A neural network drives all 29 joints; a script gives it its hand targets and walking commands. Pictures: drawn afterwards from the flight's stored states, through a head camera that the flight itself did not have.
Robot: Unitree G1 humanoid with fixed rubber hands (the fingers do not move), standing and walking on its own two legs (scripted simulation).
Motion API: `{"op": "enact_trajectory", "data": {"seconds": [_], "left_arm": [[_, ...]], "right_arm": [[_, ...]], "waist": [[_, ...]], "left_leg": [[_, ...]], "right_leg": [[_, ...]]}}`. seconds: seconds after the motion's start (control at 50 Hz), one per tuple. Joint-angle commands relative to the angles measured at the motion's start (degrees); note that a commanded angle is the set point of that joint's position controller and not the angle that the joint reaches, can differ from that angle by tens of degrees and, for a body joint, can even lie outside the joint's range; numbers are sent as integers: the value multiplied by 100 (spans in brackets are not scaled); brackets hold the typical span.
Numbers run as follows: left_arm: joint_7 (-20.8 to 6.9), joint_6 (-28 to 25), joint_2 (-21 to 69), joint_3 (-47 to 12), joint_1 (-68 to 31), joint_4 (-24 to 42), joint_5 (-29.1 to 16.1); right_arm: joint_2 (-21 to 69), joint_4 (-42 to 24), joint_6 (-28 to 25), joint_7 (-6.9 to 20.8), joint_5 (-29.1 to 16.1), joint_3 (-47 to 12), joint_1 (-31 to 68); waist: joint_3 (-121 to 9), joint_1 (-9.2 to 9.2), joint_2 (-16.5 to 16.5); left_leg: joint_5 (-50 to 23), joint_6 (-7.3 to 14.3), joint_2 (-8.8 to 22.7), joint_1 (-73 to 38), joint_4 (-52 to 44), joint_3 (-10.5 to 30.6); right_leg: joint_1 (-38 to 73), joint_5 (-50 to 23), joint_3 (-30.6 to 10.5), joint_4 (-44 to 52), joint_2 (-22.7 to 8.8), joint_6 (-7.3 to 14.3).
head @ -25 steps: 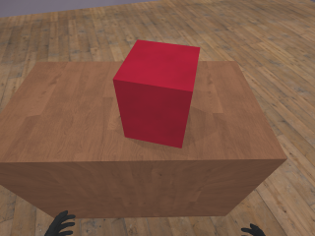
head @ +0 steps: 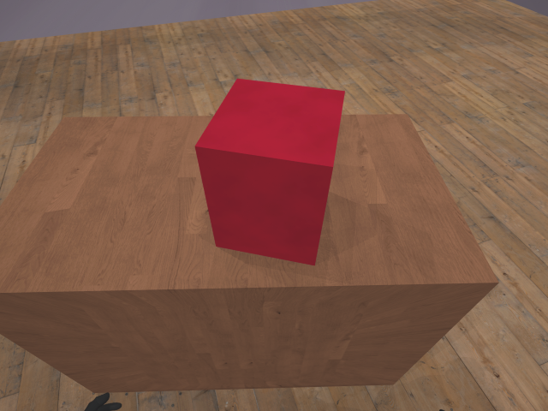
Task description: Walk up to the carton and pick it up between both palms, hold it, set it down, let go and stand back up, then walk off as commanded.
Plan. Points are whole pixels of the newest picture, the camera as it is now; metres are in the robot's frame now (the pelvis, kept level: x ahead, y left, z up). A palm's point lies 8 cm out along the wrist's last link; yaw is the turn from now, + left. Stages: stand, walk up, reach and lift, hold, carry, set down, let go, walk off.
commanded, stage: stand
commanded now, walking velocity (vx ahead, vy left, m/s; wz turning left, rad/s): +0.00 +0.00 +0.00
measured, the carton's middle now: (276, 173) +0.51 +0.02 +0.05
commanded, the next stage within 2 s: walk off in 0.04 s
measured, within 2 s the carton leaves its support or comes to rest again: neither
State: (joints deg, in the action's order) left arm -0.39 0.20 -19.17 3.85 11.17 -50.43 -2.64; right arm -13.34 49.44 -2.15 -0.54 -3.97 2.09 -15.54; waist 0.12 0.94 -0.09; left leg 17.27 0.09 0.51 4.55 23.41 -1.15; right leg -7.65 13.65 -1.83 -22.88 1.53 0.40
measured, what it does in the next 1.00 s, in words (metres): walks backwards: right foot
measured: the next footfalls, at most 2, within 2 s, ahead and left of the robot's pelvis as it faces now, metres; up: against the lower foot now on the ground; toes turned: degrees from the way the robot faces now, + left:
right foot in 0.50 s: -0.05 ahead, -0.11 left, +0.00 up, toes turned +3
left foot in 1.24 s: -0.05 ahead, +0.14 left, +0.00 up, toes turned -5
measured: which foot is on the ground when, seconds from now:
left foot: down 0.00-0.54, up 0.56-1.00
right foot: down 0.00-0.34, up 0.36-0.48, down 0.50-1.00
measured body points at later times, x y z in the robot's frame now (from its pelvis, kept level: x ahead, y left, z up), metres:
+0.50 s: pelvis -0.05 -0.03 -0.02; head +0.02 -0.06 +0.43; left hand +0.03 +0.29 -0.12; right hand +0.02 -0.29 -0.17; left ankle -0.05 +0.11 -0.74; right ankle -0.09 -0.11 -0.74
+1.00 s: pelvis -0.09 -0.04 -0.03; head -0.02 -0.08 +0.41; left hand +0.01 +0.27 -0.11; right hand +0.00 -0.32 -0.18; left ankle -0.12 +0.10 -0.67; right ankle -0.09 -0.11 -0.74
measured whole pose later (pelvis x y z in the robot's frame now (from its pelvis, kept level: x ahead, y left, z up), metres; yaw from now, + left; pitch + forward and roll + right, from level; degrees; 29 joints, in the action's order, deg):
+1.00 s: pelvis -0.09 -0.04 -0.03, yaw +1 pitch -5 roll +4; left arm 1.9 0.7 -18.3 3.1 8.5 -43.6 -2.6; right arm -19.4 43.8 4.0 -2.3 -4.0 2.9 -11.9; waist 14.9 0.8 2.8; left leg 29.3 0.1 -8.2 23.4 67.6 5.9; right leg -15.3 23.4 -1.1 -43.7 1.2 4.7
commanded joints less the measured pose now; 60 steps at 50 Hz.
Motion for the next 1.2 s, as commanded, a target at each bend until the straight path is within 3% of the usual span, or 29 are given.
{"op": "enact_trajectory", "data": {"seconds": [0.0, 0.02, 0.04, 0.06, 0.12, 0.14, 0.2, 0.22, 0.24, 0.28, 0.32, 0.36, 0.4, 0.44, 0.48, 0.5, 0.52, 0.54, 0.58, 0.64, 0.76, 0.8, 0.84, 0.86, 0.92, 0.98, 1.08, 1.14, 1.18], "left_arm": [[57, -316, -1198, 170, -314, 197, 504], [34, -320, -1285, 166, -256, 203, 453], [40, -288, -1315, 200, -360, 129, 402], [54, -315, -1154, 199, -370, 6, 463], [67, -309, -1362, 171, -309, -39, 456], [50, -309, -1207, 126, -285, -57, 387], [44, -339, -1341, 126, -362, -141, 437], [32, -162, -1475, 152, -536, 0, 190], [48, -124, -1510, 141, -426, 187, 181], [66, -29, -1390, 175, -176, 117, 112], [74, 59, -1134, 214, -99, 126, 127], [75, 80, -1244, 238, 151, 254, 185], [73, 143, -1368, 291, 207, 367, 207], [95, 146, -1269, 261, 665, 406, 193], [121, 46, -1451, 249, 611, 395, 215], [179, 22, -1457, 261, 650, 510, 259], [211, 8, -1515, 228, 467, 525, 309], [212, 67, -1827, 316, 491, 729, 370], [278, 96, -1868, 328, 23, 913, 421], [292, 64, -1613, 320, -93, 872, 311], [313, 16, -1575, 409, 136, 1072, 281], [309, 28, -1659, 437, 175, 1013, 290], [309, 0, -1613, 424, -82, 1155, 326], [302, 33, -1591, 439, 32, 1189, 302], [288, -29, -1705, 454, -89, 1216, 350], [286, -17, -1727, 474, -94, 1177, 361], [272, -41, -1774, 451, -301, 1191, 416], [266, 3, -1896, 432, -663, 1338, 428], [218, 83, -1868, 337, -699, 1243, 396]], "right_arm": [[-1746, -302, -35, -61, 712, 275, 496], [-1771, -203, -52, -72, 657, 222, 517], [-1697, -231, -103, -62, 640, 212, 584], [-1754, -180, -52, -88, 698, 260, 459], [-1905, -68, -40, -60, 604, 264, 436], [-1945, -84, -75, -69, 701, 259, 546], [-1653, 2, -5, -74, 667, 205, 617], [-2024, -71, 83, -34, 502, 468, 451], [-2075, -58, 106, -56, 481, 470, 336], [-2161, -182, 144, -35, 472, 522, 420], [-2157, -368, 208, -37, 459, 513, 476], [-2305, -675, 236, -77, 547, 574, 558], [-2322, -899, 264, -111, 566, 589, 757], [-2288, -991, 309, -136, 580, 612, 903], [-2002, -894, 368, -140, 514, 602, 534], [-1864, -989, 358, -161, 495, 540, 515], [-1712, -887, 413, -158, 450, 489, 376], [-1712, -1031, 505, -235, 567, 498, 273], [-1854, -1035, 596, -223, 521, 572, 347], [-1937, -1050, 585, -246, 518, 636, 473], [-1985, -1003, 604, -231, 530, 618, 307], [-2016, -989, 628, -217, 513, 597, 375], [-2060, -929, 593, -224, 541, 583, 291], [-2106, -938, 575, -208, 527, 607, 257], [-2051, -955, 535, -213, 526, 574, 352], [-2114, -794, 542, -166, 521, 580, 208], [-2049, -865, 434, -122, 497, 561, 250], [-2095, -799, 384, -65, 492, 570, -112], [-2042, -613, 335, -45, 547, 570, -284]], "waist": [[-66, -146, 825], [-138, -110, 927], [-58, -57, 605], [124, -127, 991], [150, -152, 765], [161, 3, 958], [207, -23, 625], [700, -290, 327], [687, -250, 485], [769, -214, 1013], [635, -146, 1277], [436, -10, 1148], [515, 82, 1237], [93, 345, 1104], [-456, 144, 217], [-791, 225, -350], [-705, 115, -920], [-482, 173, -551], [-354, 103, -292], [-20, 52, -442], [-10, 136, -135], [65, 152, -254], [224, 82, -265], [225, 95, -130], [387, 99, -146], [412, 86, -269], [416, 111, -499], [323, -150, -905], [185, -298, -661]], "left_leg": [[-2025, 83, 544, 206, -547, 518], [-1965, 90, 574, 222, -558, 556], [-1811, 114, 581, 312, -553, 589], [-1754, 123, 525, 341, -582, 557], [-1337, 164, 636, 481, -719, 720], [-1240, 141, 573, 663, -715, 662], [-1171, 145, 607, 484, -798, 727], [-3076, 337, 537, 892, 34, 846], [-3496, 409, 537, 858, -24, 812], [-3503, 761, 875, 1074, -212, 1093], [-3692, 1396, 1605, 1534, -679, 1748], [-3571, 1598, 1847, 1507, -507, 1885], [-3279, 1331, 1611, 1731, -43, 1606], [-3369, 968, 1329, 1044, 854, 1231], [-3035, 370, 246, 508, 2098, 599], [-1279, 258, -183, 1529, 2770, 586], [1676, 169, -718, 2297, 3401, 631], [2229, 57, -731, 2365, 4032, 858], [1882, 36, -920, 2235, 4716, 1556], [1451, -3, -980, 2663, 4588, 1474], [1013, -103, -962, 3036, 4732, 1343], [1068, -94, -960, 2909, 4784, 1344], [1175, -116, -821, 2886, 4791, 1322], [1091, -102, -888, 2656, 4813, 1298], [1286, -93, -772, 2664, 4886, 1365], [1259, -132, -763, 2714, 4773, 1373], [1415, 22, -474, 2492, 3856, 1283], [906, 187, -112, 1695, 2437, 1176], [163, 308, -93, 818, 996, 1197]], "right_leg": [[249, -2026, -582, 300, -774, 207], [242, -2155, -646, 307, -831, 226], [233, -1837, -581, 371, -767, 199], [139, -1723, -662, 372, -843, 231], [201, -1582, -682, 486, -780, 216], [342, -1459, -685, 569, -788, 212], [232, -1337, -662, 477, -778, 184], [-458, -2613, -466, -660, -687, 392], [-683, -2588, -403, -815, -716, 446], [-791, -1315, -96, -1482, -356, 284], [-735, 1469, 219, -2811, 118, 219], [-821, 2166, 23, -2972, 52, 312], [-538, 1890, -179, -2802, -148, 350], [-355, 915, -197, -1339, -457, 374], [150, -3064, -591, -281, -876, 358], [1008, -4801, -1229, -810, -1181, 584], [1338, -5876, -1661, -903, -1670, 841], [594, -5290, -2240, -787, -2153, 1072], [-10, -3505, -2263, -403, -1925, 967], [291, -3536, -1914, -641, -1531, 347], [897, -3213, -2055, -675, -1569, 251], [661, -3040, -2099, -625, -1679, 311], [398, -2996, -2097, -638, -1784, 663], [200, -2761, -2076, -491, -1756, 576], [-98, -2787, -2161, -574, -1915, 1011], [-116, -2283, -2051, -453, -1864, 1049], [-191, -2753, -1728, -895, -1897, 1366], [-636, -2629, -1328, -1346, -1675, 1097], [-1144, -1960, -968, -1827, -1216, 808]]}}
